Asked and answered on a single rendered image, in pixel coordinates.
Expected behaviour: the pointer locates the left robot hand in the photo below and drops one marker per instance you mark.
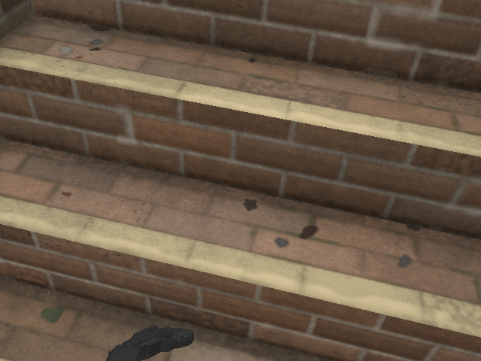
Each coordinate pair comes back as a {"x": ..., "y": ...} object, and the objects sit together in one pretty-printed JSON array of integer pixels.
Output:
[{"x": 149, "y": 342}]

